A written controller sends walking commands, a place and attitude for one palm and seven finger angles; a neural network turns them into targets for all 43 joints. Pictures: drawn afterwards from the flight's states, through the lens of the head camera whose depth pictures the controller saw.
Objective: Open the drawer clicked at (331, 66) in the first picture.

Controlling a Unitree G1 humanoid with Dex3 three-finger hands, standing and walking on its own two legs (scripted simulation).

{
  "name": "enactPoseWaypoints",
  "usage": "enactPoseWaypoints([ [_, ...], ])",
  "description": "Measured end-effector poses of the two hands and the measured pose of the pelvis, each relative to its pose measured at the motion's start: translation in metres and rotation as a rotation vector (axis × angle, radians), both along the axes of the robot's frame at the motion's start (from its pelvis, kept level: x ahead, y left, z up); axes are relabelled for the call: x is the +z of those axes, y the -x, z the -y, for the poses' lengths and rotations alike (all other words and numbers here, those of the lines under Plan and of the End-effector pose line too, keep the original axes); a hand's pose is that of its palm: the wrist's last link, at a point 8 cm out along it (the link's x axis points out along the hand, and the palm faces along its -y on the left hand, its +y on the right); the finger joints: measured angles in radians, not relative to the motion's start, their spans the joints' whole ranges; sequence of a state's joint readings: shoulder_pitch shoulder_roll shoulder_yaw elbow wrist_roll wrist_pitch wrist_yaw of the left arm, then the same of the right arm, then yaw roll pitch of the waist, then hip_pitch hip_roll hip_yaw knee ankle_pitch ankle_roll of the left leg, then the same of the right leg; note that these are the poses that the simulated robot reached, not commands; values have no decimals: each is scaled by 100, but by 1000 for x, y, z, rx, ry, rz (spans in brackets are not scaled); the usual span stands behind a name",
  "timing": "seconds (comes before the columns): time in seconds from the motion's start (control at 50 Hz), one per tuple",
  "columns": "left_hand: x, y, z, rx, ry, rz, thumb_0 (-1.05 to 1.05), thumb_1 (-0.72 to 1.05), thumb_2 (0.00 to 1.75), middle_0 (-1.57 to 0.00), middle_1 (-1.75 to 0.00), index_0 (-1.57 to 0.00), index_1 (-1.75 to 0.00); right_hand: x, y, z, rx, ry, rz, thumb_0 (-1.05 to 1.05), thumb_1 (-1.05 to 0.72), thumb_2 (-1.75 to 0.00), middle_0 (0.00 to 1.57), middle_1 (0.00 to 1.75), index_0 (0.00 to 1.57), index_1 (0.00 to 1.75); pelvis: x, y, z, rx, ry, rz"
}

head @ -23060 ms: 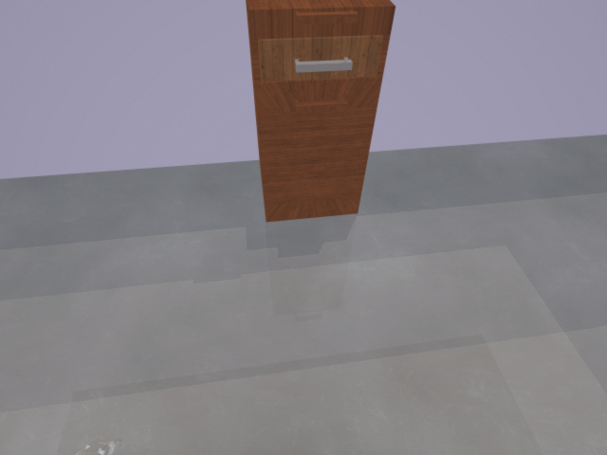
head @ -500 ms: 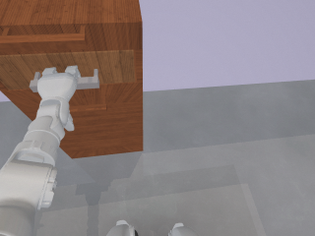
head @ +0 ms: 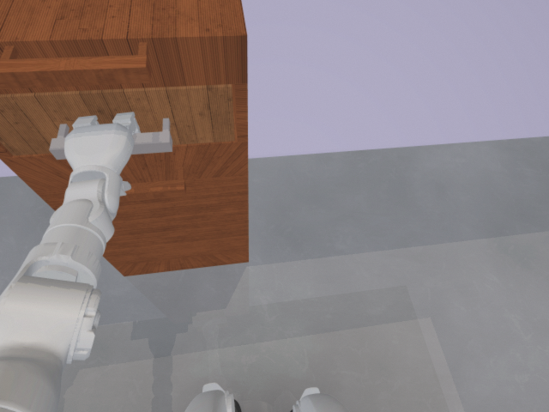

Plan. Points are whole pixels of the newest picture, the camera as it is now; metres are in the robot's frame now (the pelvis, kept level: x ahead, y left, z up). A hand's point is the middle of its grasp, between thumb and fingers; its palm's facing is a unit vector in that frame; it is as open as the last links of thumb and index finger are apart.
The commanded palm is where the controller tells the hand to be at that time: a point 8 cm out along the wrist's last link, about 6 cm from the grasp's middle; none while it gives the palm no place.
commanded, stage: close the thumb around the handle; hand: left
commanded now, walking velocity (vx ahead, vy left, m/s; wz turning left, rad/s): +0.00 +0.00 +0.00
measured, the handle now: (115, 135) +0.55 +0.22 +0.02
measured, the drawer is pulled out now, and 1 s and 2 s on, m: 0.00 0.02 0.16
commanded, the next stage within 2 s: pull the drawer open in 0.30 s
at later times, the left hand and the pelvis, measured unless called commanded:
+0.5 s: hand (115, 171) +0.49 +0.22 +0.01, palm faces -0.08 -0.03 -1.00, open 6.0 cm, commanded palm +0.47 +0.20 +0.06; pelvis +0.00 +0.00 +0.00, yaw +0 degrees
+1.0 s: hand (114, 180) +0.48 +0.22 +0.00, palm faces -0.05 -0.04 -1.00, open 6.0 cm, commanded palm +0.47 +0.20 +0.06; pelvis +0.03 +0.00 +0.01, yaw +1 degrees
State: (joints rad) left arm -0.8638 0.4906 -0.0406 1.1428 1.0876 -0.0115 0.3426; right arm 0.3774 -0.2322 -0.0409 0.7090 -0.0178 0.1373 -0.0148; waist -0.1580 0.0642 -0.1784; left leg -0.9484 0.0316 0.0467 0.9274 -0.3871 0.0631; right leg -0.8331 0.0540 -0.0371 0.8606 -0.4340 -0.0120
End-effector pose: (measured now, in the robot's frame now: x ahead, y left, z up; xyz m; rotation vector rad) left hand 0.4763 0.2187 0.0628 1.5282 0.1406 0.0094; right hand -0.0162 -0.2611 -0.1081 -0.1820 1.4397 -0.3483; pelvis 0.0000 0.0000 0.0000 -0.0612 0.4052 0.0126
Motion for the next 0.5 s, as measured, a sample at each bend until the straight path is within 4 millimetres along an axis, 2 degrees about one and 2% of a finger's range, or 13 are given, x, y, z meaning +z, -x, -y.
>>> enactPoseWaypoints([
  [0.2, -2, 1, 0, -11, -3, 18, 0, 66, 79, -34, -128, -37, -129, -1, 2, 0, -1, -3, -21, 1, -91, -90, 21, 30, 21, 30, 0, -3, -1, -1, 0, -2],
  [0.5, -2, 0, 1, 2, -10, -1, 0, 68, 79, -31, -131, -35, -132, 1, -11, 4, 5, 3, 14, 0, -91, -90, 21, 30, 21, 30, 2, -4, 1, -1, -3, 2],
])
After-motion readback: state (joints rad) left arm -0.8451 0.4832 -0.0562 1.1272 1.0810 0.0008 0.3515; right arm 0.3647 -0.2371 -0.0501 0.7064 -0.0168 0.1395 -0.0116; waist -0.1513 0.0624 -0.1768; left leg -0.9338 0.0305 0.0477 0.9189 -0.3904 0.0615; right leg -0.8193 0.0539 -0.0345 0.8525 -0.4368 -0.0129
